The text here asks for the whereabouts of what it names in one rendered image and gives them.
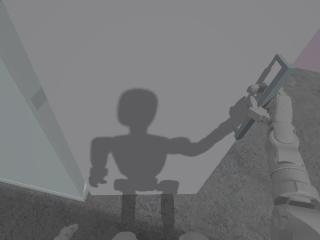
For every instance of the robot right forearm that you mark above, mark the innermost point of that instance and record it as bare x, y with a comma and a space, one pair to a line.
290, 179

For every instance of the handle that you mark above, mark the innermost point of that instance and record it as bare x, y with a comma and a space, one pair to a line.
281, 77

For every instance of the fridge door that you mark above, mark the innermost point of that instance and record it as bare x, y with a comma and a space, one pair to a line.
146, 91

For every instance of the robot right upper arm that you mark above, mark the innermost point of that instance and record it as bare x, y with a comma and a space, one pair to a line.
289, 222

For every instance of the right robot hand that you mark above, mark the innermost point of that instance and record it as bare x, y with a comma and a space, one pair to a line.
278, 110

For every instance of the left robot hand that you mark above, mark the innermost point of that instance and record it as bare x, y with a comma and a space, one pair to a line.
67, 232

